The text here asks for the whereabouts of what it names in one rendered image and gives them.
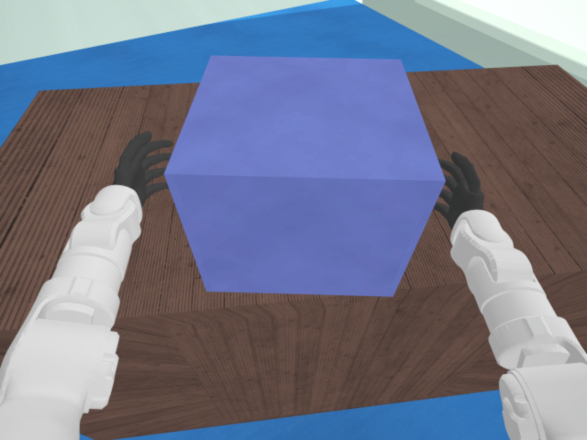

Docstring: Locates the robot left hand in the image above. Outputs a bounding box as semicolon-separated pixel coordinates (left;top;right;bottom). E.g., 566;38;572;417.
112;131;173;208

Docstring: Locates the carton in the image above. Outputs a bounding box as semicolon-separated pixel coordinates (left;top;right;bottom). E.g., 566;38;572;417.
164;56;446;297

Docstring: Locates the right robot forearm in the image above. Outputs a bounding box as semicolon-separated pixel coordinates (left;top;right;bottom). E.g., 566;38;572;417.
450;210;587;370

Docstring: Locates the robot right hand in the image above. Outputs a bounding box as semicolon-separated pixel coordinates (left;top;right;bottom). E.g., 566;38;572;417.
433;151;484;230

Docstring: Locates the left robot forearm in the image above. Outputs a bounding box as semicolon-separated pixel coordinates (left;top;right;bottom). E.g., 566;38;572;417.
0;185;142;405

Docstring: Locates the pedestal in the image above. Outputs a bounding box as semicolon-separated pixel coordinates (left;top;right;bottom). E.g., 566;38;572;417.
0;65;587;440

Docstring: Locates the robot left upper arm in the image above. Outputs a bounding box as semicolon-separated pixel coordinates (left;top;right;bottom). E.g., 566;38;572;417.
0;318;119;440

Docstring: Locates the robot right upper arm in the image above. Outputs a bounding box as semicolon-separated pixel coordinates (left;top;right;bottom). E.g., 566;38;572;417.
499;363;587;440

